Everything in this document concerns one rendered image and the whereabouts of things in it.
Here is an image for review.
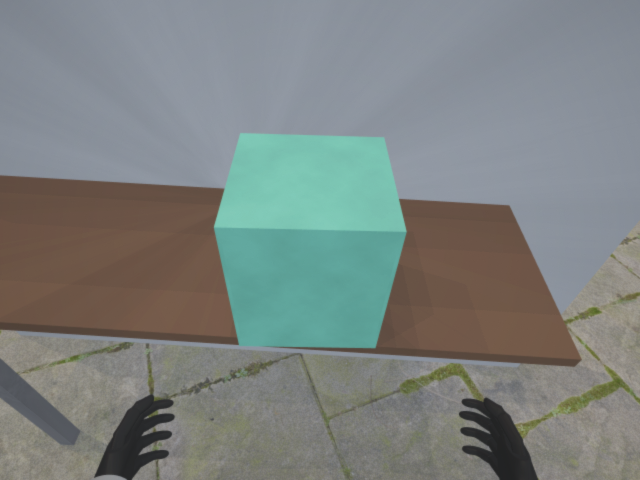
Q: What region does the robot right hand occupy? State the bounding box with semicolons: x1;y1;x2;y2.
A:
459;398;538;480

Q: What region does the carton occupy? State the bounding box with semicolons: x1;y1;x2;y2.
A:
214;133;407;348

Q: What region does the robot left hand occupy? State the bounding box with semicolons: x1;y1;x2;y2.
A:
94;394;175;480

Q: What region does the table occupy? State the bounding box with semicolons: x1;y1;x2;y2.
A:
0;175;582;445

